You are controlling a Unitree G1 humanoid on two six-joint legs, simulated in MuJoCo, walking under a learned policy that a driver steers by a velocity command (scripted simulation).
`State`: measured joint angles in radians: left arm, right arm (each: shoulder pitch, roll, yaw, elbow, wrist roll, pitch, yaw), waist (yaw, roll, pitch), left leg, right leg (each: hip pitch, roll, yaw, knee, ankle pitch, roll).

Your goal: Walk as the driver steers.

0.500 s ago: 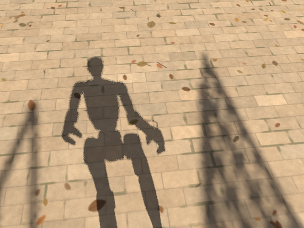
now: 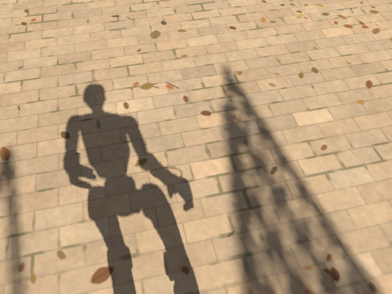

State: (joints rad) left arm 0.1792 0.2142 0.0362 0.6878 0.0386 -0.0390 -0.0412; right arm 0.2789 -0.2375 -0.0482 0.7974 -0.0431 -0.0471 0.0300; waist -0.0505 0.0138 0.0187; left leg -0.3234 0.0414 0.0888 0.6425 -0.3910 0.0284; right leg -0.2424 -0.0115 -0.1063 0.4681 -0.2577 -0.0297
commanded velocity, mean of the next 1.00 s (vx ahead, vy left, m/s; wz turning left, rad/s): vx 0.38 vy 0.00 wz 0.17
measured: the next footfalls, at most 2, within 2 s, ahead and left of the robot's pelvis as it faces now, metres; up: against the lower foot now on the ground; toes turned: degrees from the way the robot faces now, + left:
left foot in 0.34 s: +0.05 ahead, +0.17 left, +0.00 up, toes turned +14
right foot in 0.70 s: +0.42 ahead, +0.09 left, -0.17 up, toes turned +17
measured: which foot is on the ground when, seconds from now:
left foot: up 0.00-0.32, down 0.34-0.72, up 0.74-1.00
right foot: down 0.00-0.34, up 0.36-0.68, down 0.70-1.00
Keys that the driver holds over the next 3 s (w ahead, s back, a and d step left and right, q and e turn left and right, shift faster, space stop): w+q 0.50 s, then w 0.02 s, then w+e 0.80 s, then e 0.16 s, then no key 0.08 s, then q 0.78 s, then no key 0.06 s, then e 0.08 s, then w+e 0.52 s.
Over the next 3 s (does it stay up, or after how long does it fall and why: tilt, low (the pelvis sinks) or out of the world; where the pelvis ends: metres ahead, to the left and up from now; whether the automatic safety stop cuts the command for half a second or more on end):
stays up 0.78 0.28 -0.16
